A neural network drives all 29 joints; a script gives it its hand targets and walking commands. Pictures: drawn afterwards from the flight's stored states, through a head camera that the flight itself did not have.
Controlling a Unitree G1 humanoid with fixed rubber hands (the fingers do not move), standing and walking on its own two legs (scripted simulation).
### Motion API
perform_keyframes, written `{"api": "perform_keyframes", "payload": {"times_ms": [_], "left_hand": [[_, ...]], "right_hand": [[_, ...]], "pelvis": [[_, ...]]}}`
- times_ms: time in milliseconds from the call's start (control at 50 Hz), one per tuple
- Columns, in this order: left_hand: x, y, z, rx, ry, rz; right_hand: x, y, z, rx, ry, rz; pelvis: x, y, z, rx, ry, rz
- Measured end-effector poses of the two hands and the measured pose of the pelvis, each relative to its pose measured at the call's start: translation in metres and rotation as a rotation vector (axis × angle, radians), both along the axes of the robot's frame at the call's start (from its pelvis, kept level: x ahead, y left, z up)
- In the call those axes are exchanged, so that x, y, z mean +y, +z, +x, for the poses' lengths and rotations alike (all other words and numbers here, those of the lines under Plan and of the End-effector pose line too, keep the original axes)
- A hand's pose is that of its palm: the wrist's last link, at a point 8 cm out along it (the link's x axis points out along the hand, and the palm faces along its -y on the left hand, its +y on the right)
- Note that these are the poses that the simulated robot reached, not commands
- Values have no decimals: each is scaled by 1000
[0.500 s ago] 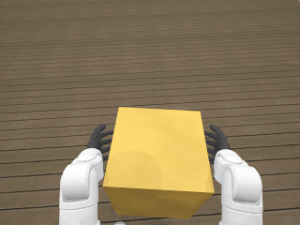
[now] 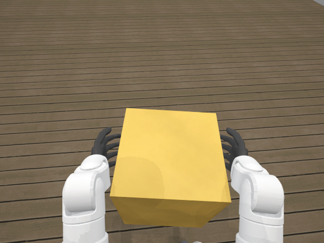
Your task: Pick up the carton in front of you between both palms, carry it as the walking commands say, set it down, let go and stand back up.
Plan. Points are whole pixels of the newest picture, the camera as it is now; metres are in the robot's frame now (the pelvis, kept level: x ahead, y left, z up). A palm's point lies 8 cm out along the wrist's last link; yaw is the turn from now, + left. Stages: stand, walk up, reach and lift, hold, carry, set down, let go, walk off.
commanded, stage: carry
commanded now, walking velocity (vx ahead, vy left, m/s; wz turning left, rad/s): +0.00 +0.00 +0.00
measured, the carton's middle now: (166, 172) +0.28 +0.01 +0.02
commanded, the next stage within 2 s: hold in 1.74 s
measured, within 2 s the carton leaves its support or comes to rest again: neither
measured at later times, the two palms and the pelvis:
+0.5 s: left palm (109, 119) +0.40 +0.16 +0.08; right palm (219, 118) +0.42 -0.14 +0.08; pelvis +0.14 +0.00 -0.01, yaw +2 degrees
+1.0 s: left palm (104, 132) +0.37 +0.17 +0.06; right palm (215, 130) +0.39 -0.13 +0.06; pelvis +0.12 +0.01 -0.01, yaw +3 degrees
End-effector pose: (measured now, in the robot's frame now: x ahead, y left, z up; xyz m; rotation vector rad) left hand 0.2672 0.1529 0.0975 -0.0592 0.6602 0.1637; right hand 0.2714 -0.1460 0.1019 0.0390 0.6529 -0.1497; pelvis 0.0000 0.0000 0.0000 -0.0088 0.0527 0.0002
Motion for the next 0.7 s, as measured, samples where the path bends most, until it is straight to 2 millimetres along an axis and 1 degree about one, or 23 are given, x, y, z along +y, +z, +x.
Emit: {"api": "perform_keyframes", "payload": {"times_ms": [40, 80, 120, 160, 220, 300, 360, 420, 500, 600, 700], "left_hand": [[-6, -4, 25, -12, 11, 15], [-11, -9, 46, 17, 9, 39], [-12, -15, 61, 62, 12, 44], [-13, -20, 71, 96, 17, 42], [-11, -21, 86, 100, 20, 36], [-6, -12, 109, 52, 18, 23], [-2, -8, 123, 21, 22, 13], [3, -10, 131, 29, 25, 11], [9, -16, 134, 52, 30, 10], [16, -18, 135, 51, 38, 11], [19, -20, 130, 52, 41, 14]], "right_hand": [[-6, -8, 28, -12, 11, 15], [-10, -19, 50, 17, 9, 40], [-12, -28, 65, 62, 7, 50], [-12, -33, 76, 95, 9, 48], [-10, -32, 92, 100, 14, 38], [-6, -19, 115, 51, 14, 24], [-2, -11, 130, 21, 16, 17], [3, -12, 139, 29, 22, 10], [10, -17, 145, 52, 30, 3], [16, -20, 147, 51, 38, 3], [19, -23, 143, 51, 42, 5]], "pelvis": [[-7, -11, 28, -10, 14, 9], [-11, -13, 45, -6, 20, -10], [-13, -10, 58, 0, 29, -7], [-14, -6, 70, 5, 36, 2], [-13, -3, 85, 4, 32, 4], [-10, -4, 109, 11, 33, -4], [-7, -6, 123, 21, 36, -4], [-3, -7, 133, 25, 38, -2], [1, -8, 141, 23, 42, 0], [6, -10, 143, 21, 46, 0], [8, -12, 139, 16, 50, -1]]}}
